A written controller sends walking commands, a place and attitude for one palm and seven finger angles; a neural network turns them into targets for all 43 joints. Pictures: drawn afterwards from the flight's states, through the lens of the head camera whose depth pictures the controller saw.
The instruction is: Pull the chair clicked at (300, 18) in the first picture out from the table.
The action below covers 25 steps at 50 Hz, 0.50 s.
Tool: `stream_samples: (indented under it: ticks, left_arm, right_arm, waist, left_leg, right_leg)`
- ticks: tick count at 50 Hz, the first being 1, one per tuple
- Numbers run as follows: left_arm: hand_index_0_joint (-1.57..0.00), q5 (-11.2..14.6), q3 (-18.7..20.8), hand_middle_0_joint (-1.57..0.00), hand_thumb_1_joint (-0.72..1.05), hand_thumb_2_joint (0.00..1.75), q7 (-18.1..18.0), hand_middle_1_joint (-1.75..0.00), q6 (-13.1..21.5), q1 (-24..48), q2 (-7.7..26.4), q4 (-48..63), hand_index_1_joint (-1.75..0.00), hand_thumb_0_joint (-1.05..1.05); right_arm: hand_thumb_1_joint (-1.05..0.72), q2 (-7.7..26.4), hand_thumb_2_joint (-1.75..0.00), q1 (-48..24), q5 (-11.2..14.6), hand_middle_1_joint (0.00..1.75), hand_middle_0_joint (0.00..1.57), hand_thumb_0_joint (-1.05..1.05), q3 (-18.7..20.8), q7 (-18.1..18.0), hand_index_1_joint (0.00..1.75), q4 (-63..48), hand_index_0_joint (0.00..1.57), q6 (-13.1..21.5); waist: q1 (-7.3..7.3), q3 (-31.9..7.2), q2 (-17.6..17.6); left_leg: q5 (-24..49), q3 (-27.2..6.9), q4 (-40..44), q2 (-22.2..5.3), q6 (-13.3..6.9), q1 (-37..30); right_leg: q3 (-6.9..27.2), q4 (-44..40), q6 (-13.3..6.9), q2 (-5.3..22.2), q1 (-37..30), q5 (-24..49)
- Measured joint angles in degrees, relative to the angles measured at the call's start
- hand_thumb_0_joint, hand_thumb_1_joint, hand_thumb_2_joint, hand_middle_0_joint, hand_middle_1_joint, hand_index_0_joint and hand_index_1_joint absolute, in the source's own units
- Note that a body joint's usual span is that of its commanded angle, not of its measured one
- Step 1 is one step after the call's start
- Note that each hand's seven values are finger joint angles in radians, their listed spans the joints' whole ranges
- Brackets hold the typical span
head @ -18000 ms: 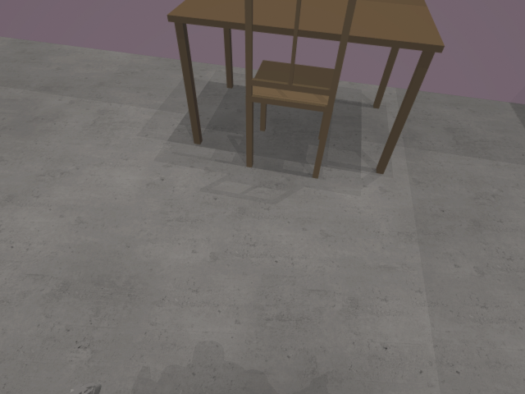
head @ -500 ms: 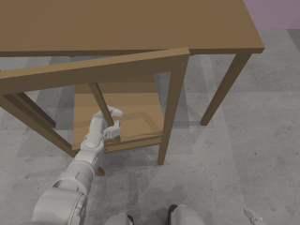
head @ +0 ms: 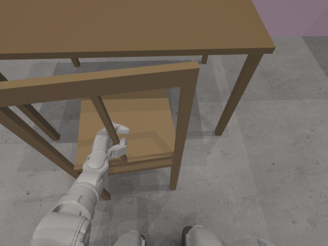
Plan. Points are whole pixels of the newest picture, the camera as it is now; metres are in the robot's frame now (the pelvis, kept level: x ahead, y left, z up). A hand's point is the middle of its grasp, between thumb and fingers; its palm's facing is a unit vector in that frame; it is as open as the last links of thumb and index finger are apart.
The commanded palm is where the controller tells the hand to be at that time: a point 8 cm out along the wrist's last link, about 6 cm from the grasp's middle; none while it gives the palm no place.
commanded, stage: step backward, pulling the chair out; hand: left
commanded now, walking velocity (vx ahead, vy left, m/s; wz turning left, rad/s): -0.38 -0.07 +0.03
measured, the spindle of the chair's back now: (113, 136) +0.39 +0.15 -0.03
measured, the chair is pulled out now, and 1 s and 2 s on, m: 0.25 0.34 0.51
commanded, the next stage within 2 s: none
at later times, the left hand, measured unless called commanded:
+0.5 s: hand (122, 162) +0.32 +0.12 -0.06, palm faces +0.03 -0.98 -0.18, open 4.9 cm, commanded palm +0.32 +0.17 -0.05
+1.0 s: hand (121, 177) +0.28 +0.12 -0.05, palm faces +0.02 -0.98 -0.18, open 4.9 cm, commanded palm +0.27 +0.17 -0.05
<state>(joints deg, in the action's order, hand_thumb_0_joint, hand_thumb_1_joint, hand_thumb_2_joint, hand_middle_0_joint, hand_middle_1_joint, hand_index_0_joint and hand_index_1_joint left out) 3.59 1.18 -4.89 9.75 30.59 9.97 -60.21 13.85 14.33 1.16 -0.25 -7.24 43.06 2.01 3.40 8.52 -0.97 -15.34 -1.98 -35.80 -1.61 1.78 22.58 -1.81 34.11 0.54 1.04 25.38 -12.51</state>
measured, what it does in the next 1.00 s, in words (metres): walks backwards: left foot, then right foot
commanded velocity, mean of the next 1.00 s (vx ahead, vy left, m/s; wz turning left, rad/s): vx -0.38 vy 0.01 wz -0.01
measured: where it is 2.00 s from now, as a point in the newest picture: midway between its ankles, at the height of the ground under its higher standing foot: outside the picture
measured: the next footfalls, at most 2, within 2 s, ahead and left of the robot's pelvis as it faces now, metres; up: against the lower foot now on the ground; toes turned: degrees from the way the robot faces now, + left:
left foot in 0.26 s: +0.02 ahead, +0.13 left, +0.00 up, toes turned +1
right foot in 0.42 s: +0.02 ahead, -0.13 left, +0.00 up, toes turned -1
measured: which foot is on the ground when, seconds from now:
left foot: down 0.00-0.12, up 0.14-0.24, down 0.26-0.86, up 0.88-1.00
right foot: down 0.00-0.32, up 0.34-0.40, down 0.42-1.00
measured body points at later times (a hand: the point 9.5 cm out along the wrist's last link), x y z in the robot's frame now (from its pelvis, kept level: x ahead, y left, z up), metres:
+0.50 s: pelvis -0.05 -0.02 +0.00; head +0.04 -0.03 +0.44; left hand +0.32 +0.17 -0.04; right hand +0.04 -0.27 -0.14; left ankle -0.02 +0.13 -0.72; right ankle +0.03 -0.13 -0.72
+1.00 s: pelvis -0.10 -0.01 +0.00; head -0.01 -0.02 +0.44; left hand +0.28 +0.17 -0.04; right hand -0.02 -0.28 -0.14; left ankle -0.11 +0.13 -0.71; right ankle -0.02 -0.13 -0.72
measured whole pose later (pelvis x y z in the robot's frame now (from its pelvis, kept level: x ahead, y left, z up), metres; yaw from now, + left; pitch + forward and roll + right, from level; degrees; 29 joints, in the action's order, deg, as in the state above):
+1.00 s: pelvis -0.10 -0.01 +0.00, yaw +2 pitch +3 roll -1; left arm 3.1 4.0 -5.4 8.9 34.8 10.0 -63.0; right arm 15.3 11.7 1.6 -0.3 -7.1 43.8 2.3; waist 5.7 9.6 -2.3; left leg -25.0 -2.7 -41.2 -1.8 3.1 22.6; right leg -2.9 31.3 -0.1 1.5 25.2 -8.9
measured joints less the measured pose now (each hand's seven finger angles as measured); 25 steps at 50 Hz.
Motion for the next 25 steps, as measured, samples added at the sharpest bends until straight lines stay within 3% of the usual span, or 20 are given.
stream_samples:
  ticks: [2, 6, 11, 13, 14, 19, 22, 25]
  left_arm:
    - [-0.50, -0.2, 0.3, -0.29, 0.76, 0.83, 0.2, -1.21, 0.2, 0.4, 0.4, -0.4, -1.45, 0.02]
    - [-0.50, 0.4, 1.8, -0.31, 0.75, 0.84, 0.1, -1.20, 0.5, 1.1, 1.0, -2.0, -1.45, 0.03]
    - [-0.50, 0.3, 2.8, -0.31, 0.75, 0.84, -0.6, -1.18, 0.8, 2.1, 0.1, -3.9, -1.45, 0.03]
    - [-0.50, 0.0, 2.2, -0.31, 0.76, 0.83, -0.7, -1.19, 0.3, 2.5, -0.5, -4.0, -1.45, 0.03]
    - [-0.50, -0.1, 1.7, -0.30, 0.76, 0.83, -0.7, -1.19, 0.1, 2.7, -0.7, -3.8, -1.45, 0.03]
    - [-0.50, 0.0, 0.0, -0.29, 0.77, 0.82, -0.1, -1.21, -0.6, 1.9, -0.1, -1.6, -1.45, 0.03]
    - [-0.50, -0.1, 0.4, -0.29, 0.76, 0.83, 0.2, -1.21, -0.3, 1.6, 0.1, -1.5, -1.45, 0.03]
    - [-0.50, 0.2, 1.3, -0.30, 0.76, 0.83, 0.1, -1.21, 0.1, 2.1, 0.5, -2.1, -1.45, 0.03]
  right_arm:
    - [-0.90, -0.5, -0.90, 0.0, -0.1, 0.30, 0.20, 0.01, -0.1, 0.4, 0.30, 0.5, 0.20, 0.4]
    - [-0.90, -0.7, -0.90, -0.7, 0.5, 0.30, 0.20, 0.01, 0.0, 0.7, 0.30, 1.1, 0.20, 1.1]
    - [-0.90, 1.4, -0.90, -1.9, 0.8, 0.30, 0.20, 0.01, 0.3, 0.4, 0.30, 2.3, 0.20, 1.9]
    - [-0.90, 2.6, -0.90, -1.6, 0.8, 0.30, 0.20, 0.01, 0.2, 0.1, 0.30, 2.5, 0.20, 2.1]
    - [-0.90, 2.8, -0.90, -1.6, 0.7, 0.30, 0.20, 0.01, 0.3, -0.1, 0.30, 2.5, 0.20, 2.1]
    - [-0.90, 1.5, -0.90, -0.5, 0.2, 0.30, 0.20, 0.01, 0.5, -0.4, 0.30, 0.4, 0.20, 1.4]
    - [-0.90, 0.2, -0.90, -0.3, 0.0, 0.30, 0.20, 0.01, 0.1, 0.3, 0.30, 0.3, 0.20, 1.4]
    - [-0.90, -0.8, -0.90, -1.2, 0.3, 0.30, 0.20, 0.01, -0.2, 0.7, 0.30, 0.5, 0.20, 1.4]
  waist:
    - [-0.63, 0.7, -0.1]
    - [-0.15, 0.7, -1.1]
    - [1.48, 0.2, -1.2]
    - [1.91, -0.6, -1.4]
    - [2.05, -0.5, -1.2]
    - [0.13, 0.1, 0.5]
    - [-0.67, 0.5, -0.1]
    - [-0.42, 0.8, -1.0]
  left_leg:
    - [0.1, -0.2, -0.4, -0.7, 0.5, -0.1]
    - [0.3, -1.1, -1.3, -1.6, 1.2, 1.4]
    - [-10.1, -1.4, -8.4, 0.8, 0.5, 2.3]
    - [-6.7, -0.9, -2.8, 0.5, 0.1, -0.7]
    - [-1.2, -0.6, -0.6, 0.5, -0.3, -1.0]
    - [-1.1, 1.1, 0.3, 0.6, -0.3, -1.6]
    - [-1.5, 0.6, -0.5, -0.6, 0.5, -1.3]
    - [-1.1, -0.2, -1.0, -1.7, 1.3, -0.2]
  right_leg:
    - [-0.2, -1.4, -0.5, -0.7, -0.7, 4.1]
    - [-1.2, -1.1, -1.9, -1.6, 0.2, 3.5]
    - [-1.5, -1.9, -1.8, 0.0, 1.2, 4.8]
    - [-1.9, -1.9, -1.2, 0.6, 1.9, 5.2]
    - [-2.2, -1.8, -0.9, 1.0, 2.2, 5.3]
    - [-0.2, 0.8, 0.0, 1.1, 2.0, 0.6]
    - [0.0, -0.6, -0.6, -0.1, -0.5, 3.3]
    - [-0.8, -1.3, -1.4, -1.2, -0.2, 3.0]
